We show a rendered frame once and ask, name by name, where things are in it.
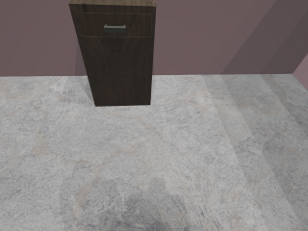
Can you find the handle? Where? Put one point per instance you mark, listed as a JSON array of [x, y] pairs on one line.
[[115, 29]]

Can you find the cabinet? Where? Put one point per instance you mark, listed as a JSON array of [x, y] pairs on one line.
[[119, 69]]

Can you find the drawer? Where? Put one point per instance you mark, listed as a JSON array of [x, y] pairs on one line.
[[92, 24]]

